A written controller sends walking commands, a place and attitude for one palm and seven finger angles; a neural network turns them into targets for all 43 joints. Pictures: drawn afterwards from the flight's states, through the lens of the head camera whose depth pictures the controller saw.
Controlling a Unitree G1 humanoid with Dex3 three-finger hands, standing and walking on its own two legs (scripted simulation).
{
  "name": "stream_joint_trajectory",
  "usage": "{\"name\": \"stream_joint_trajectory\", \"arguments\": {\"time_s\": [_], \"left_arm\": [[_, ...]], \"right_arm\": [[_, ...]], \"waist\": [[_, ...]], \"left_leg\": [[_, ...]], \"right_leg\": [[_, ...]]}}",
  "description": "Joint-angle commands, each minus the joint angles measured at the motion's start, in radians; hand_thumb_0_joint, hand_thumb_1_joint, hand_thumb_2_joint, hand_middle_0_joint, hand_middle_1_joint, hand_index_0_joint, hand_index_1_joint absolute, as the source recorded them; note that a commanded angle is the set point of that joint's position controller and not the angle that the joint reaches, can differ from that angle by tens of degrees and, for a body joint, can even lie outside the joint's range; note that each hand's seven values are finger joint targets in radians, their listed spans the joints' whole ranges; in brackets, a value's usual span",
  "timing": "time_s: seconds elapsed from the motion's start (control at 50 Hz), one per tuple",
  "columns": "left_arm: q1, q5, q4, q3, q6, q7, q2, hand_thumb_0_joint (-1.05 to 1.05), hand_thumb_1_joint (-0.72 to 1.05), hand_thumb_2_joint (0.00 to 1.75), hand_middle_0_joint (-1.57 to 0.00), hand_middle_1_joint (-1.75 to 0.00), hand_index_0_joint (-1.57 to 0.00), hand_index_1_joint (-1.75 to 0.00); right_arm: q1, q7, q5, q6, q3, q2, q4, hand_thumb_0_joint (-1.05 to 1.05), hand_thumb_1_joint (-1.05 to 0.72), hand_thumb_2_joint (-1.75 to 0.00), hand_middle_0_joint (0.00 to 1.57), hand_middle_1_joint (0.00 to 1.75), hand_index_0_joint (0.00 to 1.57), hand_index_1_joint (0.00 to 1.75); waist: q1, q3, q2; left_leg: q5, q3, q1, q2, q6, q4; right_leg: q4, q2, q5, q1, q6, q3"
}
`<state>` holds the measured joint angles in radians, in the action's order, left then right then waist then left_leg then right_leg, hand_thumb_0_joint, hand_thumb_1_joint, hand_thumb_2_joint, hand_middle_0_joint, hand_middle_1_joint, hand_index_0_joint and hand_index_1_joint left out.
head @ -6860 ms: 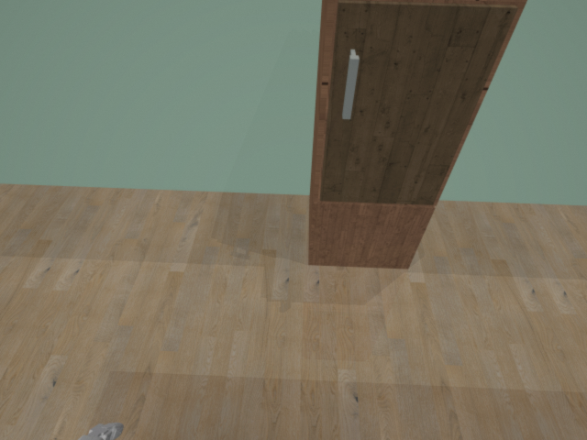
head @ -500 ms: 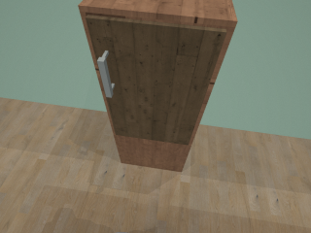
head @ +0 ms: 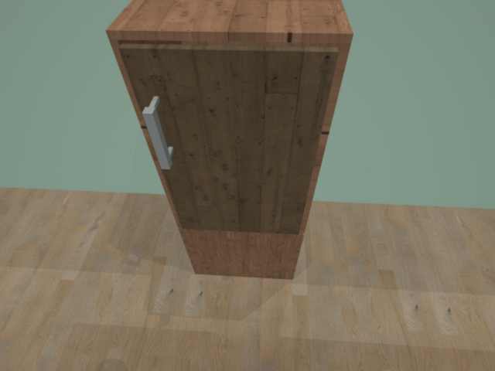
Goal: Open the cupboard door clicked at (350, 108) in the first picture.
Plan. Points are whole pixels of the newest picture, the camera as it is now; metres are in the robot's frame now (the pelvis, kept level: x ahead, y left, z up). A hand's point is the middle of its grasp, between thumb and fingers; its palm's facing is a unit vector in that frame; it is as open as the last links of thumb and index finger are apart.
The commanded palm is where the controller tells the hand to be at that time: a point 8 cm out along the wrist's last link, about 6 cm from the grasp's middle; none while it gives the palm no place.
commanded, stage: look again from close up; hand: left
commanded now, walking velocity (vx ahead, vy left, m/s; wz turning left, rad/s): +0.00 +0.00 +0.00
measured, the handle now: (161, 134) +0.55 +0.21 +0.06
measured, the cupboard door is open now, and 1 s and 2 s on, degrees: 0 0 0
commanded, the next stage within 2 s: raise the hand with hooked fingers in 0.58 s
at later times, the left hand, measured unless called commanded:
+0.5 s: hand out of the picture +0.07 +0.19 -0.17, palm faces -0.03 -0.98 -0.21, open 7.4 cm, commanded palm none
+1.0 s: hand (138, 321) +0.20 +0.18 -0.01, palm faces +0.03 -1.00 -0.05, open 8.1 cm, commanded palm +0.13 +0.26 -0.03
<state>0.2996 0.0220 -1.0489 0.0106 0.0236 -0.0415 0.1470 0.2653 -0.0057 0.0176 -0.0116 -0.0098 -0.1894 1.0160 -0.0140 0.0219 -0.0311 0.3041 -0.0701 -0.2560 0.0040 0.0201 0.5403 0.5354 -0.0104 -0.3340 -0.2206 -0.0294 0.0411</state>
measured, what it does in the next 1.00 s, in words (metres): stands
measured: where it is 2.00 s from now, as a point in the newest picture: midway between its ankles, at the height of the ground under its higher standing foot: outside the picture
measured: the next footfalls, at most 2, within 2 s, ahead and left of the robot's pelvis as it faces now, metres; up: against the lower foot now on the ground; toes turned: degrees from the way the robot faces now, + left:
none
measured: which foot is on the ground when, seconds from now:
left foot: down 0.00-1.00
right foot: down 0.00-1.00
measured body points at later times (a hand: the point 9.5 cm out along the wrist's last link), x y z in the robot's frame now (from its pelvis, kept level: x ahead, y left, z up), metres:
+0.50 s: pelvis +0.02 +0.01 +0.00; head +0.04 +0.01 +0.45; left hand +0.07 +0.24 -0.15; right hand +0.05 -0.23 -0.15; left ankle -0.01 +0.10 -0.73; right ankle -0.03 -0.10 -0.73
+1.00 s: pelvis -0.02 -0.02 -0.04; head +0.01 -0.02 +0.41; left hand +0.19 +0.24 +0.00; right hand +0.18 -0.26 -0.11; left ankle -0.01 +0.10 -0.73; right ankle -0.02 -0.10 -0.73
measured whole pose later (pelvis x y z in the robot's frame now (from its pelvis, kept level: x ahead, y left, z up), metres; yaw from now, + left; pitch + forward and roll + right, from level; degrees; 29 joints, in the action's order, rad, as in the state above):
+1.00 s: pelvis -0.02 -0.02 -0.04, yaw +2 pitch +10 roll +2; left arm 0.30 -0.24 -0.25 -0.21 0.47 0.32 0.21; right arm 0.16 -0.01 -0.02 0.24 -0.03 -0.23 0.64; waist -0.02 -0.12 0.02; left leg 0.39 -0.05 -0.61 0.00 0.00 0.83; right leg 0.87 0.00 -0.44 -0.60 -0.06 0.05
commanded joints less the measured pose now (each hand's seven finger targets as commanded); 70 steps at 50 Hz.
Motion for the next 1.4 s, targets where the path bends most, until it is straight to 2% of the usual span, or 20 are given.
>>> {"name": "stream_joint_trajectory", "arguments": {"time_s": [0.0, 0.04, 0.22, 0.64, 0.66, 0.68, 0.7, 0.72, 0.74, 0.76, 0.82, 0.84, 0.86, 0.92, 0.96, 1.02, 1.12, 1.22, 1.32, 1.38], "left_arm": [[0.011, -0.010, 0.070, -0.020, 0.023, -0.009, 0.139, 0.00, 0.90, 0.90, -0.20, -0.30, -0.20, -0.30], [0.020, -0.012, 0.063, -0.021, 0.022, -0.007, 0.138, 0.00, 0.90, 0.90, -0.20, -0.30, -0.20, -0.30], [-0.003, -0.012, 0.056, -0.019, 0.009, -0.004, 0.156, 0.00, 0.90, 0.90, -0.20, -0.30, -0.20, -0.30], [-0.048, -0.009, 0.028, -0.030, 0.004, 0.004, 0.211, 0.00, 0.90, 0.90, -0.20, -0.30, -0.20, -0.30], [0.062, -0.001, -0.002, -0.024, 0.016, -0.042, 0.155, 0.00, 0.90, 0.90, -0.20, -0.30, -0.20, -0.30], [-0.668, -0.176, 1.526, -0.305, 0.211, -0.036, 0.489, 0.00, 0.88, 0.89, -0.20, -0.32, -0.20, -0.32], [-0.150, -0.092, 1.227, -0.217, 0.159, -0.045, 0.363, 0.00, 0.85, 0.88, -0.20, -0.33, -0.20, -0.33], [-0.113, -0.126, 1.160, -0.176, 0.111, -0.091, 0.264, 0.00, 0.83, 0.87, -0.21, -0.34, -0.21, -0.34], [0.149, -0.158, 0.961, -0.004, 0.029, -0.071, -0.031, 0.00, 0.81, 0.86, -0.21, -0.36, -0.21, -0.36], [-0.027, -0.177, 1.120, -0.075, 0.058, -0.046, 0.049, 0.00, 0.78, 0.85, -0.21, -0.37, -0.21, -0.37], [0.206, -0.194, 0.858, -0.187, 0.183, 0.076, 0.084, 0.00, 0.71, 0.82, -0.21, -0.42, -0.21, -0.42], [0.242, -0.214, 0.787, -0.207, 0.247, 0.123, 0.082, 0.00, 0.69, 0.81, -0.22, -0.43, -0.22, -0.43], [0.290, -0.241, 0.779, -0.209, 0.317, 0.185, 0.068, 0.00, 0.67, 0.80, -0.22, -0.45, -0.22, -0.45], [0.311, -0.281, 0.742, -0.314, 0.485, 0.386, 0.158, 0.00, 0.60, 0.77, -0.22, -0.50, -0.22, -0.50], [0.170, -0.325, 0.820, -0.400, 0.555, 0.488, 0.270, 0.00, 0.55, 0.75, -0.22, -0.53, -0.22, -0.53], [-0.031, -0.393, 1.012, -0.498, 0.572, 0.516, 0.389, 0.00, 0.48, 0.72, -0.23, -0.57, -0.23, -0.57], [-0.363, -0.435, 1.226, -0.377, 0.638, 0.487, 0.317, 0.00, 0.36, 0.67, -0.24, -0.64, -0.24, -0.64], [-0.322, -0.401, 1.001, -0.291, 0.494, 0.556, 0.344, 0.00, 0.25, 0.62, -0.25, -0.72, -0.25, -0.72], [-0.205, -0.414, 0.901, -0.471, 0.264, 0.551, 0.486, 0.00, 0.13, 0.57, -0.25, -0.80, -0.25, -0.80], [-0.142, -0.458, 0.997, -0.540, 0.274, 0.480, 0.449, 0.00, 0.06, 0.54, -0.26, -0.84, -0.26, -0.84]], "right_arm": [[0.044, -0.005, 0.000, 0.038, 0.001, -0.073, -0.058, 0.00, -0.90, -0.90, 0.20, 0.30, 0.20, 0.30], [0.057, -0.010, 0.000, 0.047, 0.005, -0.080, -0.047, 0.00, -0.90, -0.90, 0.20, 0.30, 0.20, 0.30], [0.041, -0.020, -0.002, 0.050, 0.008, -0.090, 0.001, 0.00, -0.90, -0.90, 0.20, 0.30, 0.20, 0.30], [-0.046, -0.031, -0.005, 0.053, -0.006, -0.159, 0.036, 0.00, -0.90, -0.90, 0.20, 0.30, 0.20, 0.30], [-0.072, -0.026, -0.017, 0.047, -0.011, -0.137, -0.026, 0.00, -0.90, -0.90, 0.20, 0.30, 0.20, 0.30], [0.002, -0.047, -0.064, 0.189, -0.053, -0.256, -0.340, 0.00, -0.90, -0.90, 0.20, 0.30, 0.20, 0.30], [-0.059, -0.083, -0.041, 0.305, -0.008, -0.183, -0.296, 0.00, -0.90, -0.90, 0.20, 0.30, 0.20, 0.30], [-0.067, -0.091, -0.042, 0.324, -0.028, -0.167, -0.228, 0.00, -0.90, -0.90, 0.20, 0.30, 0.20, 0.30], [-0.013, -0.080, -0.065, 0.319, -0.031, -0.118, -0.221, 0.00, -0.90, -0.90, 0.20, 0.30, 0.20, 0.30], [-0.049, -0.059, -0.049, 0.321, -0.058, -0.165, -0.310, 0.00, -0.90, -0.90, 0.20, 0.30, 0.20, 0.30], [-0.071, -0.049, -0.031, 0.311, -0.084, -0.190, -0.389, 0.00, -0.90, -0.90, 0.20, 0.30, 0.20, 0.30], [-0.080, -0.045, -0.032, 0.301, -0.076, -0.185, -0.404, 0.00, -0.90, -0.90, 0.20, 0.30, 0.20, 0.30], [-0.115, -0.041, -0.028, 0.299, -0.077, -0.188, -0.432, 0.00, -0.90, -0.90, 0.20, 0.30, 0.20, 0.30], [-0.123, -0.015, -0.037, 0.297, -0.091, -0.207, -0.496, 0.00, -0.90, -0.90, 0.20, 0.30, 0.20, 0.30], [-0.146, -0.011, -0.043, 0.302, -0.087, -0.207, -0.550, 0.00, -0.90, -0.90, 0.20, 0.30, 0.20, 0.30], [-0.143, -0.033, -0.047, 0.296, -0.073, -0.195, -0.616, 0.00, -0.90, -0.90, 0.20, 0.30, 0.20, 0.30], [-0.102, -0.076, -0.054, 0.312, -0.043, -0.166, -0.588, 0.00, -0.90, -0.90, 0.20, 0.30, 0.20, 0.30], [-0.071, -0.110, -0.071, 0.342, -0.023, -0.221, -0.538, 0.00, -0.90, -0.90, 0.20, 0.30, 0.20, 0.30], [-0.089, -0.107, -0.072, 0.318, -0.014, -0.215, -0.591, 0.00, -0.90, -0.90, 0.20, 0.30, 0.20, 0.30], [-0.090, -0.088, -0.066, 0.312, -0.012, -0.181, -0.611, 0.00, -0.90, -0.90, 0.20, 0.30, 0.20, 0.30]], "waist": [[0.000, 0.010, 0.019], [0.007, -0.042, 0.048], [0.016, 0.017, 0.044], [0.017, -0.037, 0.027], [0.032, 0.019, 0.015], [-0.054, -0.483, -0.136], [0.012, -0.422, -0.407], [-0.010, -0.355, -0.325], [-0.056, -0.197, -0.201], [-0.026, -0.109, -0.077], [0.017, -0.034, 0.200], [0.017, -0.020, 0.319], [0.036, -0.029, 0.350], [0.077, -0.201, 0.259], [0.074, -0.286, 0.096], [0.072, -0.379, -0.015], [-0.045, -0.329, -0.055], [-0.074, -0.171, -0.015], [0.036, -0.266, 0.018], [0.072, -0.328, 0.037]], "left_leg": [[-0.169, 0.116, 0.011, 0.090, 0.024, -0.085], [-0.244, 0.114, 0.029, 0.095, 0.029, -0.088], [-0.253, 0.105, 0.041, 0.098, 0.030, -0.128], [-0.395, 0.096, 0.144, 0.121, 0.030, -0.136], [-0.519, 0.045, 0.081, 0.122, -0.006, 0.081], [-0.751, 0.102, 0.310, 0.015, -0.008, -0.058], [-0.970, 0.159, 0.570, 0.093, 0.007, -0.155], [-0.964, 0.147, 0.443, 0.081, -0.052, -0.151], [-0.874, 0.142, 0.393, 0.089, -0.030, -0.164], [-0.834, 0.153, 0.268, 0.094, -0.034, -0.101], [-0.320, 0.093, -0.086, 0.015, -0.023, 0.076], [-0.231, 0.089, -0.189, -0.003, -0.021, 0.110], [-0.190, 0.077, -0.266, -0.014, -0.019, 0.152], [-0.247, 0.054, -0.363, -0.033, -0.031, 0.280], [-0.136, 0.034, -0.434, -0.049, -0.032, 0.346], [-0.036, 0.034, -0.488, -0.043, -0.014, 0.411], [0.085, 0.066, -0.476, 0.001, 0.016, 0.481], [0.148, 0.097, -0.506, 0.009, 0.028, 0.442], [0.076, 0.108, -0.491, 0.002, 0.017, 0.372], [-0.017, 0.102, -0.446, 0.000, 0.006, 0.330]], "right_leg": [[-0.103, 0.110, 0.151, -0.022, -0.037, -0.125], [-0.073, 0.107, 0.244, 0.040, -0.033, -0.108], [-0.092, 0.107, 0.274, 0.042, -0.023, -0.105], [-0.107, 0.120, 0.399, 0.069, -0.016, -0.107], [-0.113, 0.168, 0.736, 0.018, 0.036, -0.156], [-0.002, 0.071, 0.780, 0.096, -0.023, -0.036], [0.131, 0.001, 0.349, -0.072, -0.019, 0.009], [0.177, 0.004, 0.082, -0.139, -0.010, 0.042], [0.170, -0.002, 0.009, -0.234, 0.011, 0.051], [0.130, 0.023, 0.060, -0.232, 0.011, 0.037], [0.017, 0.021, 0.242, -0.209, 0.003, 0.045], [0.056, 0.019, 0.243, -0.234, 0.012, 0.039], [0.107, 0.019, 0.264, -0.265, 0.021, 0.030], [0.296, 0.031, 0.475, -0.261, 0.016, -0.009], [0.306, 0.050, 0.312, -0.282, 0.017, -0.088], [0.281, 0.059, 0.084, -0.275, 0.032, -0.191], [0.199, 0.041, -0.240, -0.412, 0.034, -0.244], [0.135, 0.026, -0.376, -0.471, 0.031, -0.223], [0.107, 0.064, -0.300, -0.298, 0.035, -0.223], [0.137, 0.058, -0.114, -0.222, 0.044, -0.173]]}}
